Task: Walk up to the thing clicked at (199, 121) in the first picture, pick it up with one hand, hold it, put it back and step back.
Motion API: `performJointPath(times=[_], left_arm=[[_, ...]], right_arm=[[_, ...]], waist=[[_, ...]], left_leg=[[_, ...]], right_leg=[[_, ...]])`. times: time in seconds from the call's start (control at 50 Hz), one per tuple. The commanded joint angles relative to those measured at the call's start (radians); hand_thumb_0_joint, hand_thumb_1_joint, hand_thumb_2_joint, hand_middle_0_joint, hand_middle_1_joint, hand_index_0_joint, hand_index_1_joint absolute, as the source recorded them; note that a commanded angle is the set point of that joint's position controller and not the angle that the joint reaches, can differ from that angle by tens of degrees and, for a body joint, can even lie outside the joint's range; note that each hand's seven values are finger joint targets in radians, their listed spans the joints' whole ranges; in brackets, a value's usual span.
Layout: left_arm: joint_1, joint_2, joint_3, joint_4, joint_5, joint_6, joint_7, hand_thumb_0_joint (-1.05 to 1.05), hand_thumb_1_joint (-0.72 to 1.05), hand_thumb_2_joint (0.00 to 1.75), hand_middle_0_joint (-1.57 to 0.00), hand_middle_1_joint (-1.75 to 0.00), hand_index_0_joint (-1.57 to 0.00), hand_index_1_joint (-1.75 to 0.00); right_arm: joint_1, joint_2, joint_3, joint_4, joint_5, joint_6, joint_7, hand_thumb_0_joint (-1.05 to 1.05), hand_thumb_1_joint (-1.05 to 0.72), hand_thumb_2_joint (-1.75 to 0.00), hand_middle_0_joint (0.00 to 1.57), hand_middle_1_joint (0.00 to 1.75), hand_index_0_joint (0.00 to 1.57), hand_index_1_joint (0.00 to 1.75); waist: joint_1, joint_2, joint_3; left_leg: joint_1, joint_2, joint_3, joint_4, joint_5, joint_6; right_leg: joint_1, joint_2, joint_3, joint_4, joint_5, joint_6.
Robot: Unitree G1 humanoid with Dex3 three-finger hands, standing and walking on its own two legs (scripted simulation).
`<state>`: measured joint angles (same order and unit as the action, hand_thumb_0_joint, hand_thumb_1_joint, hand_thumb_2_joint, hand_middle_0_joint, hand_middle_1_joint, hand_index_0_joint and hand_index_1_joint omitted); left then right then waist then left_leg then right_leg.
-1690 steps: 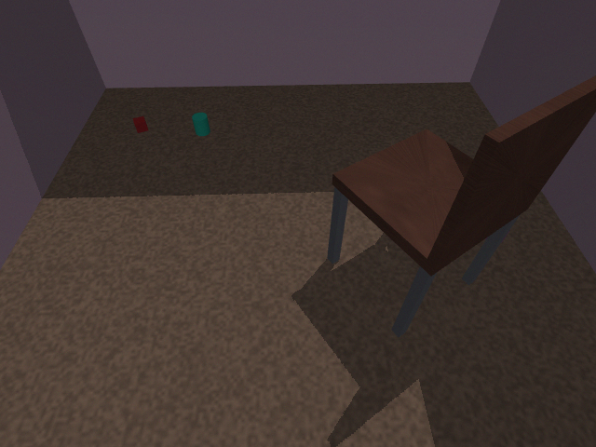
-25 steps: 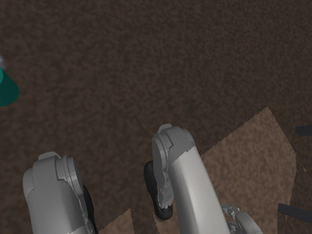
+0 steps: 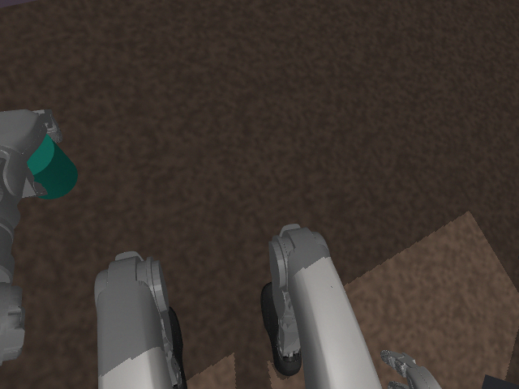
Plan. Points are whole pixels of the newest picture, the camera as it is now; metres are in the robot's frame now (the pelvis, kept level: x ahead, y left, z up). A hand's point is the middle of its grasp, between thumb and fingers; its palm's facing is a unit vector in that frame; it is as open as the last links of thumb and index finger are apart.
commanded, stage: lift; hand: left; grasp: from above
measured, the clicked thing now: (39, 165) +0.48 +0.28 -0.16
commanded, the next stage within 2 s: hold in 1.26 s
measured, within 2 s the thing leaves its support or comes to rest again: neither
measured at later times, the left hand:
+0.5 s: hand out of the picture +0.38 +0.27 +0.08, palm faces -0.46 -0.11 -0.88, open 10.6 cm
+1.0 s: hand out of the picture +0.35 +0.24 +0.21, palm faces -0.47 -0.11 -0.88, open 10.6 cm
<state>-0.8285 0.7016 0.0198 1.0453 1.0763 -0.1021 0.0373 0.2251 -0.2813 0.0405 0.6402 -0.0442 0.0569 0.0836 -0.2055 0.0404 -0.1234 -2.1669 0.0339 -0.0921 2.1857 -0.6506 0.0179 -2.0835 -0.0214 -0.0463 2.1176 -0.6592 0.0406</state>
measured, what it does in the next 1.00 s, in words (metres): rises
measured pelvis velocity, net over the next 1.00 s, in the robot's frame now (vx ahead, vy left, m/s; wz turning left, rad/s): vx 0.05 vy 0.00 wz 0.07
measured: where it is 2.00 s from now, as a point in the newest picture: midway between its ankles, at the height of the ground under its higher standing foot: (228, 358)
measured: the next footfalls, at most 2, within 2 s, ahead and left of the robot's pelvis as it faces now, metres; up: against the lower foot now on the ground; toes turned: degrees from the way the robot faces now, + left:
none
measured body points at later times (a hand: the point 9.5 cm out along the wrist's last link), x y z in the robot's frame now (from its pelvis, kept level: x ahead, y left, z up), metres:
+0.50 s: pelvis +0.01 +0.00 +0.16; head +0.15 +0.02 +0.59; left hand +0.40 +0.27 +0.13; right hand +0.13 -0.26 +0.04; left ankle +0.08 +0.12 -0.36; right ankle +0.10 -0.14 -0.36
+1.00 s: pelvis +0.05 +0.00 +0.30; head +0.12 +0.01 +0.75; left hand +0.38 +0.25 +0.26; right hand +0.14 -0.27 +0.18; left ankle +0.08 +0.12 -0.36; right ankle +0.10 -0.14 -0.36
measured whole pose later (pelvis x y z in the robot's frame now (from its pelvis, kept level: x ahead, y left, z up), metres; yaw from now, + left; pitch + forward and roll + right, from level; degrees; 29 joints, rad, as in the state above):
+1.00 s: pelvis +0.05 +0.00 +0.30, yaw +4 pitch +14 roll -2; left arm -0.33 0.40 -0.17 0.84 1.00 0.01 0.15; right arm 0.26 -0.25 -0.03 0.76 0.03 -0.02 -0.05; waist -0.08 0.03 -0.10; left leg -0.87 0.05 0.01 1.07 -0.44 0.00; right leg -0.84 -0.02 -0.01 1.03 -0.43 0.03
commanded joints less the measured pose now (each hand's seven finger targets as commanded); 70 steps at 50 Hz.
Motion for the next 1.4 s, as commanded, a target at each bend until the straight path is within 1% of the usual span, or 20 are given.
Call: performJointPath(times=[0.0, 0.12, 0.14, 0.2, 0.22, 0.24, 0.32, 0.36, 0.4, 0.44, 0.48, 0.54, 0.56, 0.6, 0.66, 0.68, 0.74, 0.94, 1.18, 1.38], left_arm=[[-0.37, 0.324, 0.09, -0.336, -0.023, -0.003, 0.044, 0.0, 0.59, 1.12, -0.91, -1.06, -0.93, -1.03], [-0.262, 0.269, 0.084, -0.435, -0.06, 0.022, 0.038, 0.0, 0.52, 1.08, -0.86, -0.99, -0.88, -0.97], [-0.261, 0.238, 0.06, -0.447, -0.065, 0.028, 0.034, 0.0, 0.52, 1.09, -0.86, -0.98, -0.88, -0.97], [-0.222, 0.244, 0.067, -0.531, -0.075, 0.044, 0.032, 0.0, 0.53, 1.09, -0.85, -1.03, -0.88, -1.0], [-0.159, 0.21, 0.055, -0.486, -0.083, 0.053, 0.028, 0.0, 0.53, 1.1, -0.85, -1.03, -0.88, -1.0], [-0.181, 0.2, 0.044, -0.556, -0.093, 0.053, 0.027, 0.0, 0.54, 1.12, -0.86, -1.03, -0.88, -1.01], [-0.116, 0.171, 0.033, -0.587, -0.107, 0.062, 0.021, 0.0, 0.55, 1.1, -0.85, -1.05, -0.88, -1.02], [-0.024, 0.145, 0.029, -0.525, -0.103, 0.068, 0.025, 0.0, 0.55, 1.08, -0.84, -1.05, -0.88, -1.01], [-0.043, 0.149, 0.035, -0.586, -0.1, 0.067, 0.037, 0.0, 0.56, 1.1, -0.86, -1.05, -0.89, -1.02], [0.015, 0.1, 0.012, -0.548, -0.1, 0.076, 0.042, 0.0, 0.57, 1.1, -0.86, -1.05, -0.9, -1.01], [0.031, 0.113, 0.022, -0.541, -0.091, 0.083, 0.059, 0.0, 0.57, 1.11, -0.86, -1.06, -0.89, -1.02], [0.069, 0.042, -0.023, -0.491, -0.084, 0.09, 0.073, 0.0, 0.57, 1.13, -0.87, -1.07, -0.9, -1.04], [0.062, 0.054, -0.012, -0.471, -0.087, 0.091, 0.079, 0.0, 0.57, 1.11, -0.86, -1.07, -0.89, -1.04], [0.035, 0.024, -0.042, -0.495, -0.09, 0.087, 0.086, 0.0, 0.55, 1.08, -0.83, -1.08, -0.87, -1.04], [0.11, -0.027, -0.068, -0.406, -0.084, 0.09, 0.097, 0.0, 0.52, 1.05, -0.82, -1.05, -0.86, -1.01], [0.057, -0.017, -0.07, -0.46, -0.082, 0.083, 0.103, 0.0, 0.52, 1.03, -0.81, -1.04, -0.85, -1.0], [0.076, -0.039, -0.082, -0.447, -0.084, 0.083, 0.122, 0.0, 0.47, 1.02, -0.78, -1.03, -0.82, -1.0], [0.108, -0.022, -0.07, -0.436, -0.069, 0.119, 0.187, 0.0, 0.54, 1.08, -0.86, -1.01, -0.88, -0.99], [0.16, -0.116, -0.118, -0.369, -0.086, 0.147, 0.149, 0.0, 0.56, 1.04, -0.84, -1.07, -0.89, -1.01], [0.147, -0.084, -0.094, -0.465, -0.07, 0.121, 0.149, 0.0, 0.56, 1.05, -0.86, -1.01, -0.9, -0.98]], right_arm=[[0.181, -0.228, -0.098, -0.05, 0.011, -0.003, -0.027, 0.0, -0.9, -0.9, 0.2, 0.3, 0.2, 0.3], [0.142, -0.216, -0.115, -0.068, 0.027, 0.002, -0.045, 0.0, -0.9, -0.9, 0.2, 0.3, 0.2, 0.3], [0.137, -0.208, -0.112, -0.067, 0.028, 0.003, -0.049, 0.0, -0.9, -0.9, 0.2, 0.3, 0.2, 0.3], [0.117, -0.196, -0.121, -0.077, 0.037, 0.004, -0.063, 0.0, -0.9, -0.9, 0.2, 0.3, 0.2, 0.3], [0.117, -0.191, -0.117, -0.071, 0.037, 0.003, -0.065, 0.0, -0.9, -0.9, 0.2, 0.3, 0.2, 0.3], [0.109, -0.183, -0.118, -0.069, 0.041, 0.001, -0.071, 0.0, -0.9, -0.9, 0.2, 0.3, 0.2, 0.3], [0.094, -0.164, -0.119, -0.056, 0.05, -0.008, -0.089, 0.0, -0.9, -0.9, 0.2, 0.3, 0.2, 0.3], [0.083, -0.159, -0.115, -0.048, 0.055, -0.012, -0.097, 0.0, -0.89, -0.9, 0.2, 0.3, 0.2, 0.3], [0.072, -0.156, -0.118, -0.048, 0.061, -0.017, -0.106, 0.0, -0.89, -0.9, 0.2, 0.3, 0.2, 0.3], [0.063, -0.149, -0.115, -0.038, 0.066, -0.023, -0.112, 0.0, -0.89, -0.9, 0.2, 0.3, 0.2, 0.3], [0.055, -0.143, -0.114, -0.033, 0.072, -0.028, -0.12, 0.0, -0.89, -0.9, 0.2, 0.3, 0.2, 0.3], [0.059, -0.127, -0.106, -0.018, 0.075, -0.04, -0.128, 0.0, -0.9, -0.9, 0.2, 0.3, 0.2, 0.3], [0.055, -0.129, -0.108, -0.011, 0.077, -0.047, -0.131, 0.0, -0.9, -0.9, 0.2, 0.3, 0.2, 0.3], [0.053, -0.125, -0.11, -0.007, 0.08, -0.06, -0.136, 0.0, -0.9, -0.9, 0.2, 0.3, 0.2, 0.3], [0.056, -0.125, -0.108, 0.003, 0.08, -0.078, -0.139, 0.0, -0.9, -0.9, 0.2, 0.3, 0.2, 0.3], [0.053, -0.124, -0.112, 0.004, 0.081, -0.084, -0.142, 0.0, -0.9, -0.9, 0.2, 0.3, 0.2, 0.3], [0.051, -0.118, -0.114, 0.009, 0.079, -0.099, -0.143, 0.0, -0.9, -0.9, 0.2, 0.3, 0.2, 0.3], [0.072, -0.118, -0.117, 0.036, 0.071, -0.107, -0.15, 0.0, -0.89, -0.9, 0.2, 0.3, 0.2, 0.3], [0.074, -0.114, -0.13, 0.03, 0.074, -0.087, -0.135, 0.0, -0.9, -0.9, 0.2, 0.3, 0.2, 0.3], [0.068, -0.124, -0.141, 0.014, 0.075, -0.073, -0.131, 0.0, -0.9, -0.89, 0.2, 0.3, 0.2, 0.3]], waist=[[0.029, 0.286, -0.781], [0.055, 0.284, -0.746], [0.046, 0.273, -0.746], [0.063, 0.267, -0.777], [0.065, 0.22, -0.742], [0.064, 0.219, -0.759], [0.073, 0.189, -0.714], [0.081, 0.149, -0.64], [0.09, 0.156, -0.638], [0.087, 0.149, -0.567], [0.103, 0.122, -0.555], [0.09, 0.08, -0.465], [0.091, 0.077, -0.447], [0.099, 0.098, -0.435], [0.098, 0.069, -0.354], [0.106, 0.093, -0.38], [0.112, 0.1, -0.363], [0.123, 0.045, -0.331], [0.137, 0.021, -0.279], [0.148, 0.032, -0.285]], left_leg=[[0.694, -0.021, 0.02, -0.339, 0.189, 0.007], [0.82, -0.014, -0.009, -0.485, 0.129, 0.003], [0.846, -0.011, -0.007, -0.496, 0.139, 0.003], [0.913, -0.016, 0.016, -0.545, 0.161, 0.005], [0.922, -0.014, 0.015, -0.562, 0.165, 0.008], [0.946, -0.016, 0.028, -0.573, 0.182, 0.008], [1.001, -0.02, 0.049, -0.646, 0.211, 0.013], [1.027, -0.018, 0.038, -0.711, 0.181, 0.01], [1.087, -0.016, 0.036, -0.772, 0.163, 0.006], [1.127, -0.011, 0.022, -0.839, 0.149, -0.001], [1.178, -0.013, 0.02, -0.891, 0.15, -0.003], [1.205, -0.018, 0.036, -0.95, 0.157, -0.001], [1.219, -0.015, 0.028, -0.977, 0.15, -0.001], [1.271, -0.013, 0.024, -1.033, 0.143, -0.006], [1.309, -0.011, 0.022, -1.101, 0.128, -0.008], [1.343, -0.014, 0.03, -1.118, 0.143, -0.01], [1.405, -0.018, 0.032, -1.182, 0.151, -0.014], [1.578, -0.034, 0.079, -1.303, 0.346, -0.013], [1.743, -0.035, 0.091, -1.439, 0.522, -0.019], [1.867, -0.038, 0.102, -1.509, 0.648, -0.026]], right_leg=[[0.363, 0.036, -0.054, -0.272, 0.211, -0.075], [0.436, 0.033, -0.052, -0.363, 0.18, -0.066], [0.456, 0.038, -0.051, -0.384, 0.185, -0.066], [0.55, 0.038, -0.036, -0.46, 0.197, -0.064], [0.576, 0.038, -0.036, -0.49, 0.201, -0.059], [0.613, 0.039, -0.029, -0.521, 0.212, -0.06], [0.726, 0.038, -0.012, -0.623, 0.234, -0.056], [0.764, 0.037, -0.012, -0.666, 0.213, -0.054], [0.826, 0.038, -0.005, -0.718, 0.206, -0.057], [0.852, 0.039, -0.006, -0.754, 0.198, -0.055], [0.925, 0.043, -0.001, -0.813, 0.196, -0.056], [0.994, 0.045, 0.014, -0.9, 0.201, -0.056], [1.012, 0.045, 0.014, -0.915, 0.197, -0.054], [1.047, 0.047, 0.018, -0.957, 0.197, -0.056], [1.089, 0.047, 0.022, -1.024, 0.19, -0.055], [1.117, 0.048, 0.027, -1.046, 0.203, -0.057], [1.18, 0.049, 0.028, -1.108, 0.21, -0.054], [1.398, 0.046, 0.042, -1.281, 0.37, -0.048], [1.567, 0.045, 0.04, -1.417, 0.523, -0.043], [1.659, 0.044, 0.028, -1.47, 0.621, -0.046]])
